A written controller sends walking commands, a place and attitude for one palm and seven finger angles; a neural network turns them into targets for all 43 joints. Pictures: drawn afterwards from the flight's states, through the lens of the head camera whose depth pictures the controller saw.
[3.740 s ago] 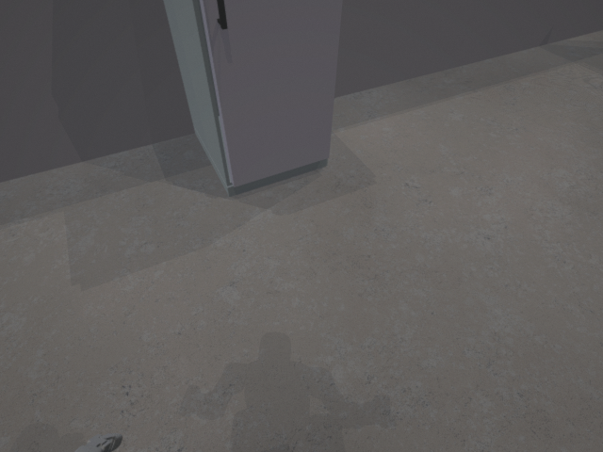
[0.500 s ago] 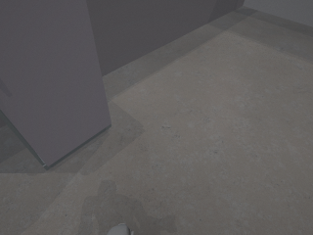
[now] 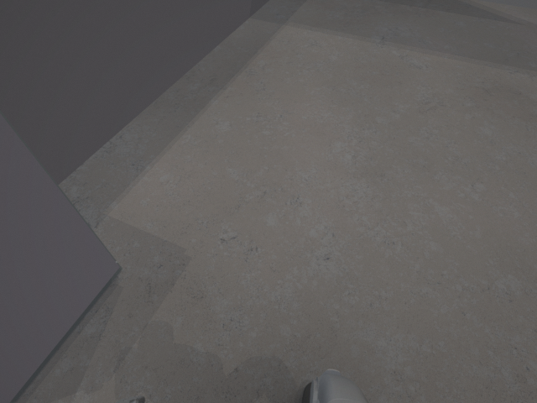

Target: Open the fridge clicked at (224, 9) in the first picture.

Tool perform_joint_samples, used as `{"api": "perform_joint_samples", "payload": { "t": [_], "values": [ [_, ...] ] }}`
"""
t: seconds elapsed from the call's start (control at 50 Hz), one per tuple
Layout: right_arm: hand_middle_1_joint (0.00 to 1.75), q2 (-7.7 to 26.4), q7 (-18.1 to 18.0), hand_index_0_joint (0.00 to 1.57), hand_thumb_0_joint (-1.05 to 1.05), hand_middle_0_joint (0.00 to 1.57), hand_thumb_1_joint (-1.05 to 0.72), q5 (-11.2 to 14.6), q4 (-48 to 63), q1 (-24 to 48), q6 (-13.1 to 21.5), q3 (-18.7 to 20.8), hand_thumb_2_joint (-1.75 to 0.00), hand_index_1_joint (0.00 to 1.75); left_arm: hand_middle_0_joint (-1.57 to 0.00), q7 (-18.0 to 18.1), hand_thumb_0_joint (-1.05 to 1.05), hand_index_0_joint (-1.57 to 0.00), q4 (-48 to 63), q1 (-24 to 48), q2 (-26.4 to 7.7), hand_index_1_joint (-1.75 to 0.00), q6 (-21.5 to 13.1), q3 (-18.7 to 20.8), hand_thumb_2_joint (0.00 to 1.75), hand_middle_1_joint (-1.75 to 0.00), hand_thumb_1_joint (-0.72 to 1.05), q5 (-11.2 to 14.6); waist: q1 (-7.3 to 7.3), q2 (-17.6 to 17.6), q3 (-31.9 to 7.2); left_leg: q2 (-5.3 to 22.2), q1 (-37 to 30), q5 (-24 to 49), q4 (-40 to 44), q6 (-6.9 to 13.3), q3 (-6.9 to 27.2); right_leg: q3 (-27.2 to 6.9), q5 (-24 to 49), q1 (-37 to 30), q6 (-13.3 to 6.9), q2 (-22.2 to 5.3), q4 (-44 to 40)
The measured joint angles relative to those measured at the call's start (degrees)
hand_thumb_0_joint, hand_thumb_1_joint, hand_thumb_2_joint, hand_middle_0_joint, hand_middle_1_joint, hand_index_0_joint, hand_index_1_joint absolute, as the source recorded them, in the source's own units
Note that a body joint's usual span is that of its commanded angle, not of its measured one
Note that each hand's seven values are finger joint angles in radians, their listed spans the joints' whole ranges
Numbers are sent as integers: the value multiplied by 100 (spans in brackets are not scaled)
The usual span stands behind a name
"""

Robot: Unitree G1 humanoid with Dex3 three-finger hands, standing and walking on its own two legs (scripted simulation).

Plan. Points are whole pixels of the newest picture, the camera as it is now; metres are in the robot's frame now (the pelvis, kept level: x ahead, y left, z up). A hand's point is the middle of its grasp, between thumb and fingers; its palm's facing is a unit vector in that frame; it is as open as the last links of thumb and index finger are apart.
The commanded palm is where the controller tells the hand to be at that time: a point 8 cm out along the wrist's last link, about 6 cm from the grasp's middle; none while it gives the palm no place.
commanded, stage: turn to face it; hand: left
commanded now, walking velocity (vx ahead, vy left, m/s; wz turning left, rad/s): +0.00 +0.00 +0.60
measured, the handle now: out of the picture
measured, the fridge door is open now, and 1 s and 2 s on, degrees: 0 0 0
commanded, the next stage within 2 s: take the last steps up to it in 1.86 s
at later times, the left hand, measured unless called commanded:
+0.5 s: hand out of the picture +0.13 +0.21 -0.19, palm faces +0.27 -0.95 -0.15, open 7.3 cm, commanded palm none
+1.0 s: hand out of the picture +0.05 +0.18 -0.14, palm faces +0.54 -0.79 -0.30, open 7.4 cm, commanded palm none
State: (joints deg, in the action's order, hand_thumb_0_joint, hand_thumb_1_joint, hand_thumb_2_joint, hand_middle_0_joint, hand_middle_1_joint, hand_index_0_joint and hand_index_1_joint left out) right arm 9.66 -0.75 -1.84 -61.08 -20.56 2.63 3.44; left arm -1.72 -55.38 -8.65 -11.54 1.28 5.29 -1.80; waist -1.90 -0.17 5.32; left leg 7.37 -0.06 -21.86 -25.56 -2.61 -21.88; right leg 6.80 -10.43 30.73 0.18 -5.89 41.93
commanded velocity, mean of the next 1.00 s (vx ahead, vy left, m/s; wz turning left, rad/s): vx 0.00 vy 0.00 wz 0.60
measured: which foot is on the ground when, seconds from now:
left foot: down 0.00-0.06, up 0.08-0.42, down 0.44-0.94, up 0.96-1.00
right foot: up 0.00-0.04, down 0.06-0.44, up 0.46-0.92, down 0.94-1.00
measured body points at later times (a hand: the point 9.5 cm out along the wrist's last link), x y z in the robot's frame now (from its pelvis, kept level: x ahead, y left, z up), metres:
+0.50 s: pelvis +0.07 +0.01 -0.02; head +0.09 +0.05 +0.43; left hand +0.12 +0.26 -0.18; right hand +0.18 -0.22 -0.14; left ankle +0.10 +0.11 -0.73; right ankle +0.12 -0.12 -0.70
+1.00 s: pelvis +0.07 -0.05 +0.00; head +0.11 -0.06 +0.45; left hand +0.02 +0.22 -0.12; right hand +0.28 -0.24 -0.16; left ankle +0.08 +0.09 -0.70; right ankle +0.13 -0.15 -0.73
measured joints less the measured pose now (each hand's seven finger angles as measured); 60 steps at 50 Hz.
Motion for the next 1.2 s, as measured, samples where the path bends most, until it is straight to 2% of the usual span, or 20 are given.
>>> {"api": "perform_joint_samples", "payload": {
  "t": [0.04,0.06,0.12,0.18,0.3,0.38,0.42,0.44,0.5,0.56,0.62,0.76,0.86,0.92,0.94,0.96,1.0,1.08,1.14,1.2],
  "values": [
    [30,-25,8,20,0,20,-92,18,-86,-179,-28,-27,-90,30,-19,35,0,-19,52,142,-61,-30,-138,-66,90,-30,91,-17,-103,38,26,170,48,-344,-513,-118,30,106,278,-447,-89,131,-607],
    [30,-67,24,20,1,20,-91,50,-150,-283,-52,-47,-90,30,-19,62,0,-19,68,198,-107,-30,-255,-98,90,-30,91,-25,-122,-24,-16,223,254,-498,-1057,-89,155,119,412,-593,-197,106,-731],
    [30,-45,-3,19,1,20,-91,136,-281,-188,-249,-78,-90,30,-19,152,0,-19,23,443,35,-30,-441,-231,90,-30,91,52,-183,179,112,125,1220,-996,-3129,34,1333,300,-224,-638,-360,154,-263],
    [30,-61,-8,19,1,20,-91,131,-250,-7,-381,-85,-90,30,-19,231,0,-20,3,503,225,-30,-396,-349,89,-30,91,70,-191,224,76,-54,1977,-776,-4068,34,1767,455,-276,-950,-276,126,-527],
    [30,-112,88,19,1,20,-91,89,136,360,-491,-74,-90,30,-20,301,-1,-20,-15,429,487,-30,-182,-390,89,-30,91,77,-191,109,-114,-106,2600,-298,-3372,-40,1638,826,-177,-1368,-213,-26,-1037],
    [30,-95,144,19,1,20,-91,64,361,556,-508,-39,-90,30,-20,313,-2,-20,89,368,411,-30,-103,-312,89,-30,91,42,-67,-44,-161,-125,2440,-191,-2450,-15,1440,1090,-333,-1431,-93,-193,-867],
    [30,-10,170,19,1,20,-92,51,493,602,-477,-9,-90,30,-20,305,-1,-20,133,280,327,-30,-44,-270,89,-30,91,57,-22,-86,-181,-158,2168,189,-1705,18,1385,1202,-526,-1362,-1,-306,-539],
    [30,37,178,19,1,20,-92,37,559,616,-444,12,-90,30,-20,293,-1,-20,163,220,272,-30,1,-240,89,-30,91,80,-12,-106,-208,-202,2148,362,-1523,162,1424,1211,-704,-1253,59,-369,-274],
    [30,73,143,19,1,20,-92,-4,697,739,-361,27,-90,30,-20,278,-1,-20,159,113,24,-30,189,-115,89,-30,91,78,-3,-226,-156,-355,2308,336,-1697,560,1480,421,-1776,-602,259,-174,1215],
    [30,114,79,19,1,20,-91,11,750,764,-331,1,-90,30,-20,243,0,-20,102,34,-165,-30,219,-17,89,-30,91,60,23,-239,-127,-518,2162,607,-1215,598,1587,-116,-1421,-164,357,30,2263],
    [30,174,57,20,1,20,-91,35,762,766,-327,-17,-90,30,-20,231,0,-20,106,-84,-285,-30,196,18,89,-30,91,76,89,-189,-145,-666,1965,924,-654,642,1708,-357,-1139,-110,440,91,2314],
    [30,285,105,20,1,20,-90,47,804,842,-396,13,-90,30,-19,279,0,-19,159,-178,-396,-30,228,7,90,-30,91,117,90,4,-174,-862,1824,1301,-145,601,2131,-592,-1319,-549,505,197,1372],
    [30,383,151,20,1,20,-90,34,828,921,-505,59,-90,30,-19,287,0,-19,295,-77,-288,-30,206,-73,90,-30,91,145,29,158,-171,-989,1985,1423,-202,474,2502,-646,-1444,-955,415,349,552],
    [30,452,179,20,1,20,-90,41,852,939,-588,114,-90,30,-19,277,0,-20,427,-89,-182,-30,126,-146,90,-30,91,165,20,249,-207,-1091,2154,1467,-335,340,2743,-600,-1170,-1427,316,456,-474],
    [30,473,189,20,1,20,-90,59,876,926,-621,142,-90,30,-19,276,0,-20,489,-136,-155,-30,76,-169,90,-30,91,148,41,255,-246,-1140,2284,1341,-518,296,2789,-573,-986,-1598,207,443,-946],
    [30,512,186,20,1,20,-90,69,871,946,-655,185,-90,30,-20,284,0,-20,508,-154,-87,-30,43,-197,90,-30,91,113,59,333,-224,-1150,2455,836,-927,221,2827,-488,-807,-1594,87,458,-954],
    [30,566,196,20,1,20,-91,45,849,945,-724,237,-90,30,-20,293,0,-20,530,-246,20,-30,42,-267,89,-30,91,97,85,367,-219,-1187,2830,42,-2129,141,2689,-322,-723,-1644,-48,371,-911],
    [30,620,275,20,1,20,-91,32,847,977,-750,257,-90,30,-20,293,0,-20,468,-442,118,-30,31,-339,89,-30,90,85,74,291,-182,-943,3177,149,-3879,-22,2344,-71,-597,-1881,-96,189,-1191],
    [30,614,298,19,1,20,-91,40,831,988,-765,247,-90,30,-20,288,0,-20,424,-500,142,-30,6,-376,89,-30,90,75,66,202,-131,-721,3041,199,-4036,-136,2250,151,-564,-1949,-104,59,-1278],
    [30,608,300,19,1,20,-91,48,753,1040,-810,216,-90,30,-20,271,0,-20,406,-534,147,-30,-25,-395,89,-30,90,58,118,126,-75,-557,2742,11,-3628,-201,2179,378,-574,-1945,-93,-66,-1274]
  ]
}}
